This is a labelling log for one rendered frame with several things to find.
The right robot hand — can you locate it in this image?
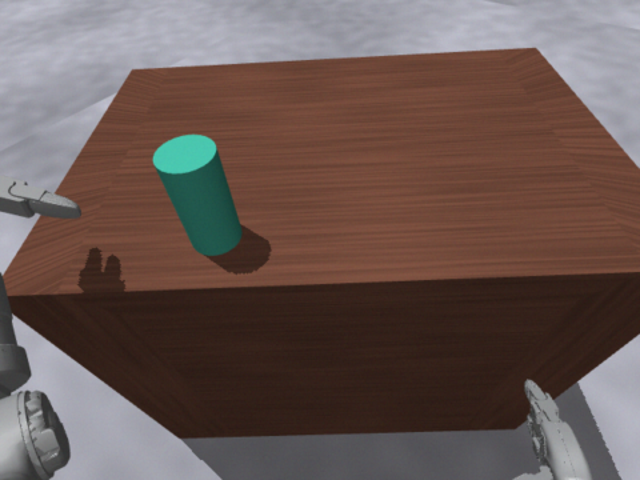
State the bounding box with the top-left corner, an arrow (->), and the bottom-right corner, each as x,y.
512,379 -> 593,480

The left robot arm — can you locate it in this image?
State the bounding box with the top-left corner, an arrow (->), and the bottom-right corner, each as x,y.
0,272 -> 70,480

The left robot hand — can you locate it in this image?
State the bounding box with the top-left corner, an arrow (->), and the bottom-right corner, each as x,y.
0,176 -> 81,219

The can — can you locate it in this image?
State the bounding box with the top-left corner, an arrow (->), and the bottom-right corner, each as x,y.
153,135 -> 242,256

